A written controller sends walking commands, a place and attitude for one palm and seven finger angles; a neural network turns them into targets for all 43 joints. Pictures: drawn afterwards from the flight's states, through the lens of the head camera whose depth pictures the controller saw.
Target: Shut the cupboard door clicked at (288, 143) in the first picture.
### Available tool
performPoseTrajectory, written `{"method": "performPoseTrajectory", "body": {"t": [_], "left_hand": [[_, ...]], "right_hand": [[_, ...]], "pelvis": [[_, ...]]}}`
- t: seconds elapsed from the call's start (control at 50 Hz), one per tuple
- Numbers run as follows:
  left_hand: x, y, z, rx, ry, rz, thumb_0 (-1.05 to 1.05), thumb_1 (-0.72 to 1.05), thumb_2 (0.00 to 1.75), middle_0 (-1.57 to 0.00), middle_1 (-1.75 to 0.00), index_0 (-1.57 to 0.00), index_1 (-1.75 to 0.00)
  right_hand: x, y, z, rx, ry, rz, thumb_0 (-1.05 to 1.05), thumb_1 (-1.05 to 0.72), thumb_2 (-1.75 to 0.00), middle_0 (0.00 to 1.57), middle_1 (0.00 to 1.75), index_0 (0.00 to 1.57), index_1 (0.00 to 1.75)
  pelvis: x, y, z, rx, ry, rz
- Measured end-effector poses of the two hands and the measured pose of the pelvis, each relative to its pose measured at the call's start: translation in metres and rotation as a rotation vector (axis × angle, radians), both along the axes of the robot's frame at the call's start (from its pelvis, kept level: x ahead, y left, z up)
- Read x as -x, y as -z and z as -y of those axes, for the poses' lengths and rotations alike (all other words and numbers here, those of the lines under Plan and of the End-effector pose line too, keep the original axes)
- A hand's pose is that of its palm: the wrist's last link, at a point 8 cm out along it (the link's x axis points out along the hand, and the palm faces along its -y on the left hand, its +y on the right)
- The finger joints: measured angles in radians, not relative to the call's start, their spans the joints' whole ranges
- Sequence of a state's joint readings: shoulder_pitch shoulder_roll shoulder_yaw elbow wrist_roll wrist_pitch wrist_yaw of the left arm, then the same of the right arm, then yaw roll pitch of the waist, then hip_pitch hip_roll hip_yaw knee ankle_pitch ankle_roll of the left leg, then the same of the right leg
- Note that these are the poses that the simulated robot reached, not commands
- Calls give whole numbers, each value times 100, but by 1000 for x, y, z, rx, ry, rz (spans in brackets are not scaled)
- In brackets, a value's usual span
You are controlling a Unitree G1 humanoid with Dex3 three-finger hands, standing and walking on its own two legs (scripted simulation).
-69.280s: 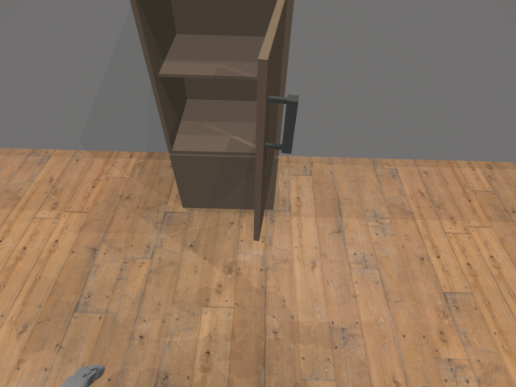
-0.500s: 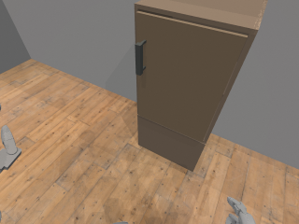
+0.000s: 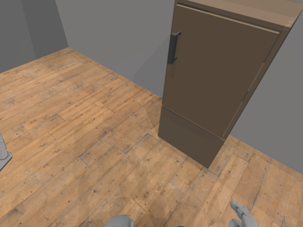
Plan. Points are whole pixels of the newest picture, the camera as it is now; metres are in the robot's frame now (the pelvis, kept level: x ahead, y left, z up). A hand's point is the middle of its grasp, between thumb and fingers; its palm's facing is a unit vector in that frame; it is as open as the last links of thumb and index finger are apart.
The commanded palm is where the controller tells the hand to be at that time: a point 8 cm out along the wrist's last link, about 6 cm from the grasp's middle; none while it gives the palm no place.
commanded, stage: stop stepping back and stand still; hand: left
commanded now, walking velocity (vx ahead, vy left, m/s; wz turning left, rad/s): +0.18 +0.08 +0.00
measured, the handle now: (174, 47) +0.87 -0.03 +0.07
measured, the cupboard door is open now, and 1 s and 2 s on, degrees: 1 1 1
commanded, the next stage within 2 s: let the arm hang, fingers relaxed in 0.98 s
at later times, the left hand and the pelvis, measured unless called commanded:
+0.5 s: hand (11, 169) +0.15 +0.25 +0.20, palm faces +0.33 -0.84 -0.43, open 7.5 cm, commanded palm +0.09 +0.29 +0.21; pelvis -0.09 +0.02 +0.02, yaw -9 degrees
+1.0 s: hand (15, 163) +0.16 +0.24 +0.20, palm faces +0.26 -0.82 -0.51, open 7.4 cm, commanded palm +0.11 +0.29 +0.21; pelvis -0.08 +0.02 +0.03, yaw -11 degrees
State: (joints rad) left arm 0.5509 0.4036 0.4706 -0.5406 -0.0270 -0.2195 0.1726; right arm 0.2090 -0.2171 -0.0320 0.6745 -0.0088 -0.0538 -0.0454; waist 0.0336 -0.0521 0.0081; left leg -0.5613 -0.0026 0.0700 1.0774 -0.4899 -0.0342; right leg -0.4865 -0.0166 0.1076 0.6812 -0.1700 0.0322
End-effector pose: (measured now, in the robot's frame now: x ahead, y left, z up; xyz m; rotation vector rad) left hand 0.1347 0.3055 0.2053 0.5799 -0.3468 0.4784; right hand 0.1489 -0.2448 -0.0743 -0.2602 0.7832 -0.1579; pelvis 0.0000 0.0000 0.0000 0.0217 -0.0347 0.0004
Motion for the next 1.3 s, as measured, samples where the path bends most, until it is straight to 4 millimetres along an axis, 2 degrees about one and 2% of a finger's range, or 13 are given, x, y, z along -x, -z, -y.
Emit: {"method": "performPoseTrajectory", "body": {"t": [0.16,0.28,0.46,0.6,0.7,0.82,0.94,1.04,1.08,1.12,1.2,1.26,1.3], "left_hand": [[26,-4,-36,81,-6,99,2,88,90,-21,-30,-21,-30],[31,-18,-23,108,93,66,2,89,90,-21,-30,-20,-30],[17,-6,13,48,197,-60,2,89,90,-21,-30,-20,-30],[19,-7,12,46,219,-61,2,88,90,-22,-30,-21,-30],[8,-1,5,58,244,-2,2,88,90,-22,-30,-21,-30],[-6,-9,3,22,257,-32,2,89,90,-21,-30,-21,-30],[0,-23,18,-30,282,-82,2,89,90,-21,-30,-21,-30],[9,-11,19,0,216,-171,1,89,90,-21,-30,-21,-30],[9,-2,17,36,180,-191,1,89,90,-21,-30,-21,-30],[0,29,15,65,169,-288,1,89,90,-21,-30,-20,-30],[-8,149,27,249,137,-752,1,90,90,-20,-30,-19,-30],[18,232,56,358,157,-1089,1,90,90,-20,-30,-19,-30],[44,273,79,427,180,-1261,1,91,90,-20,-30,-19,-30]], "right_hand": [[30,-30,-44,17,-38,141,2,-91,-90,20,30,20,30],[80,-44,-59,-64,31,157,2,-91,-90,20,30,21,30],[142,-17,-18,-35,136,23,1,-90,-90,21,31,21,30],[185,-23,12,39,258,-68,2,-91,-90,20,30,20,30],[184,-18,13,95,283,-59,2,-91,-90,20,30,20,30],[156,-21,-17,23,254,36,2,-91,-90,20,30,20,30],[134,-21,-44,-91,188,85,2,-91,-90,20,30,20,30],[125,-14,-38,-122,172,58,2,-90,-90,21,30,21,30],[124,-11,-29,-108,174,38,2,-90,-90,21,30,21,30],[122,-2,-17,-105,136,17,2,-90,-90,21,30,21,30],[125,16,12,-70,140,-60,1,-91,-90,20,30,21,30],[139,19,26,-39,180,-119,1,-91,-90,20,30,20,30],[154,16,30,-16,197,-176,1,-91,-90,20,30,20,30]], "pelvis": [[53,-9,-26,35,13,3],[67,-26,-30,73,84,-7],[93,-19,-16,30,142,-56],[87,-26,-19,11,183,-38],[79,-14,-31,29,163,-21],[83,-20,-36,13,193,-20],[84,-26,-28,21,195,-35],[76,-27,-19,32,195,-52],[72,-26,-16,37,198,-54],[70,-23,-16,37,184,-55],[70,-15,-19,31,177,-50],[71,-13,-17,20,175,-40],[71,-13,-14,13,172,-33]]}}
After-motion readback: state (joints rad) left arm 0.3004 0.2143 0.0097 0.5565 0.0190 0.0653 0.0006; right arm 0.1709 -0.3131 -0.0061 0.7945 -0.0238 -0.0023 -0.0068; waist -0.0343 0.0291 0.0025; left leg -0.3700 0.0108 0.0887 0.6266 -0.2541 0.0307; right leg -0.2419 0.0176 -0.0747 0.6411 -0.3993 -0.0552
